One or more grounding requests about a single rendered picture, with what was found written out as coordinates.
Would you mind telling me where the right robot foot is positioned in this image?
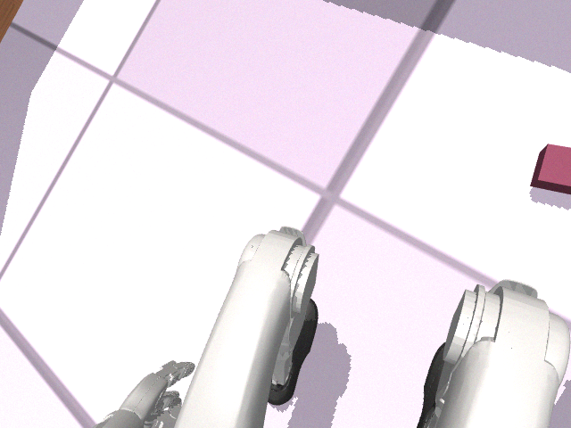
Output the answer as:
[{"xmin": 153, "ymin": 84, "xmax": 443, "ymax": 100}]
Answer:
[{"xmin": 417, "ymin": 343, "xmax": 445, "ymax": 428}]

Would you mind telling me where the small box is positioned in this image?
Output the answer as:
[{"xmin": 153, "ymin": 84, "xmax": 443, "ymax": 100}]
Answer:
[{"xmin": 530, "ymin": 144, "xmax": 571, "ymax": 194}]

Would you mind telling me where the left robot hand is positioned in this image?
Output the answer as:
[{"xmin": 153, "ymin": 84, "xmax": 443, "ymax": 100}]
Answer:
[{"xmin": 119, "ymin": 360, "xmax": 195, "ymax": 428}]

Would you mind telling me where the left robot foot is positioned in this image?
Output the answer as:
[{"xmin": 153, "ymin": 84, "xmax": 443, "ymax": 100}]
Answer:
[{"xmin": 268, "ymin": 299, "xmax": 319, "ymax": 406}]

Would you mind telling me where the left robot arm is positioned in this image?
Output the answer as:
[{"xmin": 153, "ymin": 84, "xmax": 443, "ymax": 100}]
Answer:
[{"xmin": 93, "ymin": 410, "xmax": 144, "ymax": 428}]

